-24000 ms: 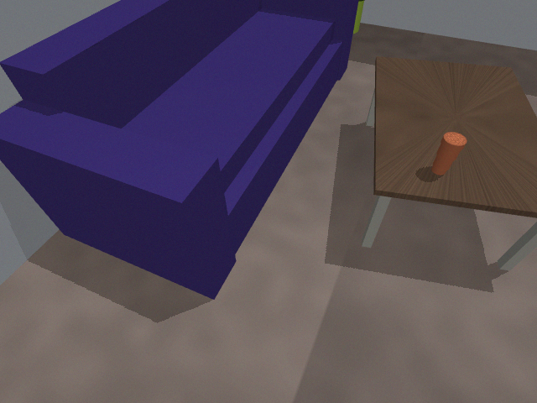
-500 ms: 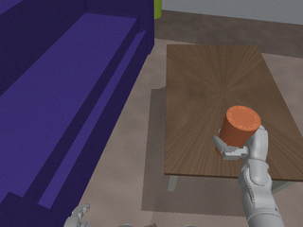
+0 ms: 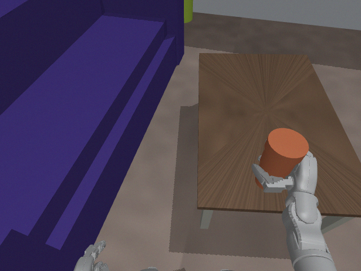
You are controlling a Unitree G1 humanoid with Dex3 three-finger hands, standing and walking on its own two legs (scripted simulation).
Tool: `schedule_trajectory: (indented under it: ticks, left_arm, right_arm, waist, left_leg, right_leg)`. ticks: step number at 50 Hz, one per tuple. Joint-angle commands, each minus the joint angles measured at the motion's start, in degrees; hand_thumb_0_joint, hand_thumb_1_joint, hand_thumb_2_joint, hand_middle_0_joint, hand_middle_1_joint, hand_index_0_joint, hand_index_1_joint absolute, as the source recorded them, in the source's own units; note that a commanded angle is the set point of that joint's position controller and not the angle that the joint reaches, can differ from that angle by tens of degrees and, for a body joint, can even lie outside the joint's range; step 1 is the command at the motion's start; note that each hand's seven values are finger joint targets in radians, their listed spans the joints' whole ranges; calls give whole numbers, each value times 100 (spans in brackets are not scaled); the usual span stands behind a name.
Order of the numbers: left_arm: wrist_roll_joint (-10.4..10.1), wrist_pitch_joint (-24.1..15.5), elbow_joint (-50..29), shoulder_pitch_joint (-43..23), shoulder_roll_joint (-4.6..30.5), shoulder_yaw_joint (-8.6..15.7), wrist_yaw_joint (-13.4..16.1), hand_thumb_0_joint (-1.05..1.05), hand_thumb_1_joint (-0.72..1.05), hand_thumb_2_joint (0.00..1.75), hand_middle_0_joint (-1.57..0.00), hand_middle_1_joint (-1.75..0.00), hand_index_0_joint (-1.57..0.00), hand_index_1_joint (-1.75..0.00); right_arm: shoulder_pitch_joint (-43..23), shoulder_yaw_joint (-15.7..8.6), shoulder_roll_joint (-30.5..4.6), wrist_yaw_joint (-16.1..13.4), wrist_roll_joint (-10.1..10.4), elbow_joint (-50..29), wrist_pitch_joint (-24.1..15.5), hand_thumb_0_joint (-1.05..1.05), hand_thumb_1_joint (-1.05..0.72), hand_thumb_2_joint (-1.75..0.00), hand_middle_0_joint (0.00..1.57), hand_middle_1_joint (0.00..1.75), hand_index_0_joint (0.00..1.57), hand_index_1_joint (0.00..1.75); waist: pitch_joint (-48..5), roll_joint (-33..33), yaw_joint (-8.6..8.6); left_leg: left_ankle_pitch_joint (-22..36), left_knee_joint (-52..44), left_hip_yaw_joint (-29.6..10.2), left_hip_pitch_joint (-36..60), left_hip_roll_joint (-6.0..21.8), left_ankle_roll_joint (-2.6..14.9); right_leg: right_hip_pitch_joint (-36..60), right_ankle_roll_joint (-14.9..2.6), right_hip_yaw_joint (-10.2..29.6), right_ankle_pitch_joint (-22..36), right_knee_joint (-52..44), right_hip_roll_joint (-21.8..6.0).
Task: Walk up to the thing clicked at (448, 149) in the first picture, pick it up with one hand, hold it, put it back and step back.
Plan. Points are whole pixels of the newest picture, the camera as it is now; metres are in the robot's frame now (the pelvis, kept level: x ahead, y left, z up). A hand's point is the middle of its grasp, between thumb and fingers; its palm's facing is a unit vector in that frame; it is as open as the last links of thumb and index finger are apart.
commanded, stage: hold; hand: right
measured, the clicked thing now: (275, 164) +0.33 -0.18 +0.06
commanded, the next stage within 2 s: crouch in 0.32 s
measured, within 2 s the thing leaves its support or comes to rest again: neither
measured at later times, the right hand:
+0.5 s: hand (272, 166) +0.32 -0.18 +0.05, palm faces +0.27 +0.96 +0.00, open 8.9 cm
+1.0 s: hand (269, 159) +0.42 -0.23 -0.08, palm faces +0.34 +0.94 -0.02, open 8.9 cm
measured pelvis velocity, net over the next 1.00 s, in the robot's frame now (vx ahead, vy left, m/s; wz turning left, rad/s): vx -0.03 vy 0.00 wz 0.01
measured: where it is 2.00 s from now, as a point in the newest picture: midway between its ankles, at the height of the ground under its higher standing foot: outside the picture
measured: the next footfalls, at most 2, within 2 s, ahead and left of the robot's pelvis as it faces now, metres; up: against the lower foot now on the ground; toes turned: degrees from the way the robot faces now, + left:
none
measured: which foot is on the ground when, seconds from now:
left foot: down 0.00-1.00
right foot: down 0.00-1.00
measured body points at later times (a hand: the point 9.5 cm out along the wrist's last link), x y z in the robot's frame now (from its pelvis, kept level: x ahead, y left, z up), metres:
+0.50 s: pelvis -0.01 +0.00 +0.00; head +0.03 -0.01 +0.45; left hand +0.12 +0.23 -0.11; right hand +0.30 -0.23 +0.05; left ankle +0.02 +0.13 -0.70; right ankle +0.00 -0.13 -0.70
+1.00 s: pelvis -0.03 +0.00 -0.09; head +0.10 -0.02 +0.34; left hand +0.06 +0.27 -0.20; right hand +0.39 -0.28 -0.07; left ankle +0.02 +0.13 -0.70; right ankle +0.00 -0.13 -0.70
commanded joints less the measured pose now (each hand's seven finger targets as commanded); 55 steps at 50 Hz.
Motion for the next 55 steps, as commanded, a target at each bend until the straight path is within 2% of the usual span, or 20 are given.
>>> schedule_trajectory:
  ticks: [1, 2, 4, 7, 10, 12, 16, 20, 21, 25, 29, 32, 35, 40, 44, 49, 50, 52, 53, 55]
  left_arm:
    - [0, -225, -754, -162, 679, 229, 62, 0, 90, 89, -20, -30, -20, -30]
    - [1, -217, -767, -153, 713, 246, 68, 0, 89, 89, -20, -30, -20, -30]
    - [1, -209, -755, -193, 674, 210, 57, 0, 90, 89, -20, -31, -20, -30]
    - [4, -219, -720, -121, 691, 244, 72, 0, 89, 89, -20, -31, -20, -30]
    - [-17, -208, -694, -165, 712, 223, 84, 0, 89, 89, -20, -31, -21, -30]
    - [-27, -222, -743, -181, 794, 280, 99, 0, 90, 89, -20, -30, -21, -30]
    - [-35, -227, -711, -267, 707, 189, 75, 0, 90, 88, -20, -30, -21, -29]
    - [-9, -246, -661, -223, 663, 190, 69, 0, 90, 88, -20, -30, -21, -30]
    - [2, -255, -692, -217, 651, 190, 73, 0, 92, 87, -19, -30, -22, -28]
    - [14, -243, -687, -221, 720, 240, 60, 0, 91, 88, -20, -31, -21, -30]
    - [71, -240, -545, -146, 741, 275, 44, 0, 90, 89, -20, -31, -21, -30]
    - [117, -262, -487, -161, 819, 306, 28, 0, 90, 88, -20, -31, -21, -30]
    - [166, -274, -393, -18, 886, 342, 3, 0, 90, 88, -20, -31, -21, -30]
    - [260, -336, -384, 262, 1037, 360, -86, 0, 89, 89, -20, -31, -21, -30]
    - [310, -293, -377, 534, 1162, 337, -166, 0, 87, 90, -20, -31, -20, -31]
    - [317, -171, -392, 603, 1281, 302, -254, 0, 87, 90, -19, -30, -19, -30]
    - [307, -142, -368, 626, 1328, 313, -255, 0, 87, 90, -20, -30, -19, -30]
    - [302, -95, -363, 619, 1338, 299, -291, 0, 87, 90, -20, -30, -19, -31]
    - [305, -78, -374, 624, 1396, 307, -301, 0, 87, 90, -20, -30, -20, -31]
    - [296, -58, -371, 671, 1392, 296, -302, 0, 87, 90, -20, -30, -20, -31]
  right_arm:
    - [-2032, -343, -858, -46, 16, -2032, -731, 0, -35, -134, 132, 144, 136, 144]
    - [-2050, -389, -930, -64, -14, -1993, -729, 0, -36, -134, 132, 144, 136, 144]
    - [-1920, -123, -707, -34, -3, -2029, -713, 0, -36, -134, 132, 144, 136, 144]
    - [-2009, -212, -750, -49, 8, -1980, -692, 0, -36, -136, 133, 146, 137, 146]
    - [-1931, -164, -680, -32, 32, -1677, -617, 0, -35, -136, 133, 147, 137, 147]
    - [-2013, -262, -821, -26, 35, -1817, -596, 0, -34, -135, 133, 146, 137, 146]
    - [-1817, -179, -636, -18, 50, -1366, -520, 0, -38, -132, 131, 142, 135, 142]
    - [-1915, -200, -651, -32, 9, -1353, -541, 0, -35, -132, 131, 143, 135, 143]
    - [-2285, -231, -768, -50, 11, -1855, -606, 0, -29, -137, 131, 146, 136, 146]
    - [-2242, -282, -764, -99, -37, -1379, -653, 0, -36, -135, 135, 148, 139, 148]
    - [-2569, -587, -910, -101, -37, -656, -853, 0, -36, -139, 137, 151, 142, 151]
    - [-3119, -649, -1002, -46, -77, -120, -1053, 0, -32, -137, 135, 149, 140, 149]
    - [-3654, -855, -1305, -5, -142, 403, -1358, 0, -30, -137, 134, 149, 139, 149]
    - [-4662, -1175, -1864, 127, -173, 1007, -1793, 0, -28, -133, 133, 146, 137, 146]
    - [-5108, -1667, -2505, 247, -178, 1409, -2015, 0, -29, -132, 134, 146, 138, 146]
    - [-5470, -1827, -2714, 574, -168, 1957, -2071, 0, -35, -128, 133, 141, 136, 141]
    - [-5413, -2009, -2922, 632, -170, 2155, -2045, 0, -33, -129, 132, 142, 135, 142]
    - [-5451, -1844, -2658, 815, -148, 2435, -1999, 0, -33, -129, 131, 141, 135, 141]
    - [-5580, -2042, -2977, 835, -152, 2398, -2000, 0, -36, -128, 130, 140, 134, 140]
    - [-5730, -2125, -3117, 901, -163, 2448, -1969, 0, -35, -129, 131, 141, 134, 141]
  waist:
    - [-1895, -161, -39]
    - [-1909, -222, -48]
    - [-1763, -328, 16]
    - [-1860, -200, 31]
    - [-1543, -97, 61]
    - [-1694, -95, 17]
    - [-1214, 37, 35]
    - [-1334, -41, 30]
    - [-1602, -238, -1]
    - [-1496, -125, 81]
    - [-1337, 54, 125]
    - [-1303, 43, 244]
    - [-1729, 19, 328]
    - [-2973, -411, 404]
    - [-3799, -646, 349]
    - [-3915, -727, 486]
    - [-3911, -747, 461]
    - [-3765, -725, 592]
    - [-3812, -805, 519]
    - [-3996, -749, 590]
  left_leg:
    - [1806, -481, 19, 1132, -29, 103]
    - [1815, -471, 24, 1113, -38, 110]
    - [1702, -479, 66, 1021, -70, 127]
    - [1830, -511, 77, 1106, -62, 114]
    - [1508, -549, 130, 914, -93, 117]
    - [1432, -613, 130, 1032, -88, 114]
    - [1135, -662, 140, 855, -87, 113]
    - [1125, -656, 107, 845, -70, 110]
    - [1221, -643, 76, 955, -48, 116]
    - [1206, -530, 81, 721, -76, 127]
    - [990, -345, 43, 412, -46, 108]
    - [615, -43, 11, -189, -48, 113]
    - [395, 354, -32, -656, -43, 111]
    - [991, 1262, -22, -1331, -72, 144]
    - [1395, 1818, -32, -1574, -74, 211]
    - [1362, 2206, 0, -2020, -101, 251]
    - [1291, 2245, 17, -2128, -102, 257]
    - [1100, 2363, 89, -2419, -123, 268]
    - [915, 2408, 94, -2523, -133, 261]
    - [877, 2466, 65, -2473, -126, 252]
  right_leg:
    - [521, -142, -208, 1746, -560, 165]
    - [584, -129, -199, 1793, -581, 155]
    - [599, -104, -174, 1738, -648, 143]
    - [590, -122, -172, 1837, -642, 140]
    - [497, -118, -131, 1580, -736, 110]
    - [578, -125, -140, 1480, -777, 115]
    - [313, -135, -138, 1135, -851, 112]
    - [350, -153, -153, 1112, -792, 130]
    - [447, -149, -170, 1189, -770, 145]
    - [359, -138, -138, 1193, -709, 118]
    - [-191, -180, -123, 912, -476, 127]
    - [-600, -211, -81, 499, -219, 122]
    - [-950, -205, -61, 241, 183, 139]
    - [-1272, -142, -64, 964, 1087, 153]
    - [-1671, -107, -61, 1546, 1669, 146]
    - [-2181, -127, -28, 1575, 2097, 129]
    - [-2205, -128, -4, 1572, 2151, 114]
    - [-2348, -130, 65, 1451, 2229, 104]
    - [-2457, -138, 84, 1255, 2255, 103]
    - [-2657, -181, 57, 1044, 2437, 107]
